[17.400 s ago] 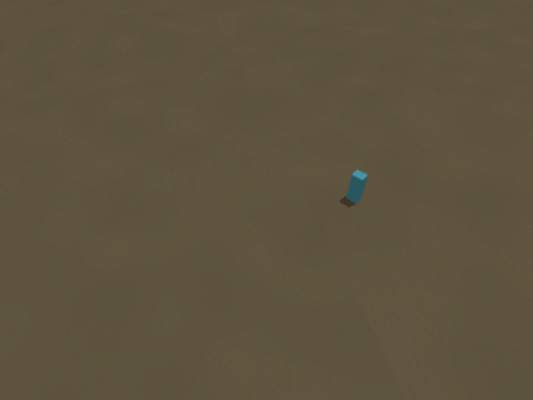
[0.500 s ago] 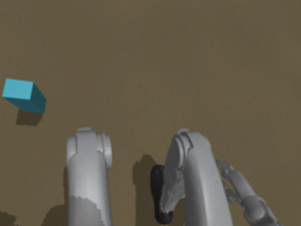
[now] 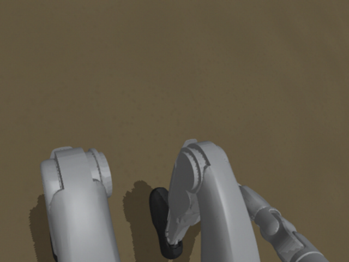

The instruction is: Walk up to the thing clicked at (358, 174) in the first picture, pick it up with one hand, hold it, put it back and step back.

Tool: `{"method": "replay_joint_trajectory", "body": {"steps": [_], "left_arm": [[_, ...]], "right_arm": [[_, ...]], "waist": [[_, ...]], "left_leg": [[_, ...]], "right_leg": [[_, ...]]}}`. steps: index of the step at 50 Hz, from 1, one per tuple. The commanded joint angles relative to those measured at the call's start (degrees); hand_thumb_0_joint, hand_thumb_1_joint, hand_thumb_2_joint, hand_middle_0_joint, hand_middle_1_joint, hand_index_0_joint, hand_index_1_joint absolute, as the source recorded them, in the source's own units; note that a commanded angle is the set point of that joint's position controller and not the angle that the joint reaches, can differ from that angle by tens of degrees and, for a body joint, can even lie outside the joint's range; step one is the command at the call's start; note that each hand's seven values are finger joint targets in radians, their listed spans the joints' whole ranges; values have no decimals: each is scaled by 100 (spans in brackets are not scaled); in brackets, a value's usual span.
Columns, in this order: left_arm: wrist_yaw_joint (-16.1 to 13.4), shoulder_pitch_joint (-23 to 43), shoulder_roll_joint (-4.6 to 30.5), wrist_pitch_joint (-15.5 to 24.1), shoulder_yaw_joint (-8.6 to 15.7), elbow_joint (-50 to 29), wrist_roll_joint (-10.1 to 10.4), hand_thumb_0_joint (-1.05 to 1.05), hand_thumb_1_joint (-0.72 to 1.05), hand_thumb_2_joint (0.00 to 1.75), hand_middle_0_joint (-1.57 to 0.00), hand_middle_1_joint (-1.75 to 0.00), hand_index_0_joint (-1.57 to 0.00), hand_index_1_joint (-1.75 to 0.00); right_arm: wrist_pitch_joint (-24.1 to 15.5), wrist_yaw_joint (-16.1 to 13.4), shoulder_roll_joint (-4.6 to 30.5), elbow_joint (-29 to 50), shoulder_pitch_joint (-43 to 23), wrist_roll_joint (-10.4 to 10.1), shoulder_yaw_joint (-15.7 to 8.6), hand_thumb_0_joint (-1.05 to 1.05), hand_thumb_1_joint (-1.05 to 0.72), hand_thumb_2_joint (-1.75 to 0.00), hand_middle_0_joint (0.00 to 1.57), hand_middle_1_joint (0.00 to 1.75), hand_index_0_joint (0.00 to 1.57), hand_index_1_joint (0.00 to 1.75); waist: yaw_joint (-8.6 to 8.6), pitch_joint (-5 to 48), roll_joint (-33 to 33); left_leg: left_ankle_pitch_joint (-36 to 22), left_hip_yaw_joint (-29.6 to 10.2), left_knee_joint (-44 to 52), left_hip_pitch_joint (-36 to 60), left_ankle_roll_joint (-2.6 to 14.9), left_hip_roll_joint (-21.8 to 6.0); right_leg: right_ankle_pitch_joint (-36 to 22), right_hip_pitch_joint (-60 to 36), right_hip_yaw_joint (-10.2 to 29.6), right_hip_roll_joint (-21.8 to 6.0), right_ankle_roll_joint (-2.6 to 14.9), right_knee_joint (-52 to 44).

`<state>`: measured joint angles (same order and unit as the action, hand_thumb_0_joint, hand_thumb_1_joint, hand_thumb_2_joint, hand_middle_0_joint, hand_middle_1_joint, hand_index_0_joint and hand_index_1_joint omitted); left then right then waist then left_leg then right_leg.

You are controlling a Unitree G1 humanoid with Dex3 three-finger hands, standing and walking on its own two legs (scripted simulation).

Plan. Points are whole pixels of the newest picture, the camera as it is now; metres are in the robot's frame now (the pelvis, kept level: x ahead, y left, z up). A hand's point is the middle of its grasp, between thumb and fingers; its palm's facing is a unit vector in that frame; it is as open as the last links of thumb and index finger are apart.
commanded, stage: close in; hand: left
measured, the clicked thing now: out of the picture +0.40 +0.38 -0.20
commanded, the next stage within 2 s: rest palm in 0.82 s
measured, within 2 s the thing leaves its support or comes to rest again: neither
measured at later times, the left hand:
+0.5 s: hand out of the picture +0.37 +0.38 -0.16, palm faces +0.57 -0.82 +0.01, open 17.6 cm
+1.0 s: hand out of the picture +0.38 +0.38 -0.16, palm faces +0.59 -0.81 -0.02, open 17.5 cm
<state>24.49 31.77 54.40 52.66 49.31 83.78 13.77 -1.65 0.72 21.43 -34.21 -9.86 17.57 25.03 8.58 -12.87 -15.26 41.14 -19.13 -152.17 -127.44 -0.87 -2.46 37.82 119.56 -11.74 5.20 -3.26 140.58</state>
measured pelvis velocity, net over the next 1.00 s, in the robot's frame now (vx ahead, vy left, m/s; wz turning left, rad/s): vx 0.00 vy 0.00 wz -0.02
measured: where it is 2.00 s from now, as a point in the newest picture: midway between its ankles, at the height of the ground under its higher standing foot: (125, 250)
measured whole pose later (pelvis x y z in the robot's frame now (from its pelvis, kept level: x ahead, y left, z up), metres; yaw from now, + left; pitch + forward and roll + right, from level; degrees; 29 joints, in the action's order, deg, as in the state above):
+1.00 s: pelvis +0.00 +0.00 -0.01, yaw -1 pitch +12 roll -16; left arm 4.1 33.3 49.7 58.0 41.5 80.1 8.2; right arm 3.8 6.7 21.5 -31.9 -9.8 19.1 26.8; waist 10.9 -16.0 -15.2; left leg 40.9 -20.9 -153.7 -127.7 -0.5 -2.6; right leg 36.7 119.2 -13.0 5.8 -3.9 140.5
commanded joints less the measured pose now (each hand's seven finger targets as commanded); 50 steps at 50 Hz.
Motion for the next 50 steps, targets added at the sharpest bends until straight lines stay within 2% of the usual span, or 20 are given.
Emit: {"method": "replay_joint_trajectory", "body": {"steps": [1, 3, 5, 6, 10, 12, 14, 17, 18, 23, 28, 30, 32, 34, 37, 41, 46, 47, 49, 50], "left_arm": [[-601, 660, 1789, 634, 74, -1032, -86, 0, -58, 11, 0, -12, -7, -5], [-757, 642, 1580, 673, -67, -1181, -186, 0, -58, 11, 0, -12, -7, -5], [-858, 693, 1303, 700, -262, -1313, -235, 0, -58, 11, 0, -12, -7, -5], [-905, 645, 1247, 711, -312, -1318, -242, 0, -58, 10, 0, -11, -7, -5], [-1090, 559, 984, 726, -424, -1418, -209, 0, -61, 8, -1, -11, -9, -5], [-1204, 661, 890, 758, -489, -1442, -199, 0, -61, 8, -1, -11, -8, -4], [-1337, 715, 756, 745, -577, -1382, -232, 0, -61, 8, 0, -11, -8, -4], [-1464, 774, 710, 808, -694, -1362, -324, 0, -61, 7, -1, -10, -8, -4], [-1526, 763, 825, 832, -625, -1389, -344, 0, -61, 8, -1, -11, -8, -5], [-1730, 800, 707, 903, -685, -1267, -418, 0, -61, 7, -1, -10, -8, -4], [-1873, 825, 794, 969, -655, -1230, -433, 0, -61, 7, -2, -9, -8, -4], [-1901, 755, 763, 970, -662, -1200, -444, 0, -61, 7, -2, -9, -9, -4], [-1887, 812, 582, 982, -786, -1190, -423, 0, -61, 7, -2, -9, -9, -4], [-1907, 919, 844, 1008, -709, -1282, -436, 0, -61, 7, -2, -10, -9, -4], [-1950, 857, 711, 978, -741, -1205, -440, 0, -61, 8, -3, -10, -9, -5], [-2000, 924, 890, 1003, -677, -1297, -464, 0, -61, 7, -4, -10, -9, -5], [-2064, 1000, 958, 973, -703, -1238, -515, 0, -61, 9, -4, -11, -10, -7], [-2078, 1012, 968, 975, -674, -1225, -513, 0, -56, 11, -4, -8, -8, -5], [-2090, 1006, 770, 962, -787, -1142, -510, 0, -52, 13, -3, -8, -7, -5], [-2102, 978, 802, 931, -778, -1078, -522, 0, -53, 12, -4, -8, -8, -5]], "right_arm": [[134, 0, 1976, 191, 189, 87, -607, 0, -88, -88, 20, 30, 20, 30], [187, 60, 1992, 211, 173, 119, -644, 0, -89, -89, 20, 30, 20, 30], [212, 117, 2011, 210, 195, 130, -680, 0, -89, -89, 20, 30, 20, 30], [223, 143, 2015, 229, 185, 115, -677, 0, -89, -89, 20, 30, 20, 30], [290, 254, 2012, 271, 242, 88, -703, 0, -90, -89, 20, 30, 20, 30], [313, 294, 2014, 284, 257, 78, -688, 0, -90, -89, 20, 30, 20, 30], [331, 326, 1998, 330, 232, 66, -697, 0, -91, -89, 20, 30, 20, 30], [369, 374, 1993, 319, 239, 82, -688, 0, -92, -89, 20, 30, 20, 30], [374, 385, 1971, 324, 248, 87, -660, 0, -91, -89, 20, 30, 20, 30], [430, 445, 1994, 388, 202, 103, -659, 0, -92, -89, 20, 30, 20, 30], [451, 481, 1961, 395, 202, 113, -601, 0, -92, -90, 20, 30, 20, 30], [464, 487, 1983, 366, 243, 114, -614, 0, -92, -90, 20, 30, 20, 30], [460, 480, 1978, 375, 209, 118, -598, 0, -92, -90, 20, 30, 20, 30], [477, 475, 2006, 335, 232, 115, -579, 0, -92, -90, 20, 30, 20, 30], [501, 475, 1990, 344, 225, 124, -573, 0, -93, -90, 20, 30, 20, 30], [532, 467, 2009, 312, 209, 136, -562, 0, -93, -90, 20, 30, 20, 30], [569, 468, 1994, 311, 220, 149, -511, 0, -93, -90, 20, 30, 20, 30], [580, 469, 1980, 318, 238, 153, -499, 0, -91, -90, 20, 30, 20, 30], [581, 476, 2019, 342, 184, 152, -515, 0, -91, -90, 20, 30, 20, 30], [582, 479, 2019, 331, 217, 155, -515, 0, -91, -90, 20, 30, 20, 30]], "waist": [[130, 3155, 3371], [174, 3097, 3558], [318, 3089, 3586], [330, 3023, 3532], [342, 3087, 3434], [418, 3065, 3417], [437, 2894, 3229], [482, 2814, 3218], [441, 2866, 3174], [497, 2791, 3182], [498, 2848, 3038], [489, 2917, 3098], [580, 2954, 3020], [547, 3010, 3110], [568, 2945, 3013], [533, 3028, 3153], [584, 3000, 3153], [571, 3059, 3117], [631, 2915, 3131], [617, 2954, 3153]], "left_leg": [[-873, 595, 2022, 2467, -90, -345], [-853, 546, 2098, 2600, -129, -359], [-843, 509, 2076, 2601, -134, -352], [-742, 478, 2094, 2501, -132, -339], [-752, 399, 2096, 2478, -122, -334], [-764, 342, 2101, 2463, -121, -333], [-615, 319, 2095, 2305, -97, -333], [-507, 310, 2052, 2213, -90, -331], [-622, 329, 2021, 2204, -72, -334], [-401, 274, 2068, 2174, -84, -329], [-450, 396, 1933, 1985, -21, -305], [-525, 367, 1951, 2101, -46, -327], [-676, 362, 1884, 2136, -42, -328], [-761, 365, 1880, 2158, -44, -331], [-753, 353, 1878, 2152, -38, -349], [-784, 383, 1848, 2194, -45, -352], [-818, 365, 1839, 2139, -45, -358], [-891, 386, 1825, 2171, -41, -352], [-828, 299, 1904, 2225, -65, -377], [-813, 303, 1895, 2234, -64, -377]], "right_leg": [[-789, -1163, -672, 105, 400, -926], [-813, -1058, -693, 98, 403, -884], [-870, -1078, -724, 101, 395, -874], [-814, -1037, -744, 100, 398, -853], [-852, -1050, -749, 115, 397, -844], [-895, -1057, -765, 112, 394, -814], [-786, -975, -754, 101, 386, -860], [-736, -976, -735, 108, 382, -856], [-822, -1103, -711, 115, 376, -865], [-675, -1009, -737, 115, 376, -854], [-738, -1259, -706, 155, 361, -959], [-795, -1242, -717, 160, 371, -917], [-928, -1292, -736, 171, 358, -925], [-992, -1356, -731, 169, 363, -906], [-1000, -1370, -736, 171, 354, -953], [-1027, -1399, -713, 178, 367, -928], [-1063, -1462, -735, 184, 369, -946], [-1114, -1535, -731, 185, 367, -971], [-1064, -1358, -775, 169, 367, -921], [-1056, -1363, -769, 180, 374, -926]]}}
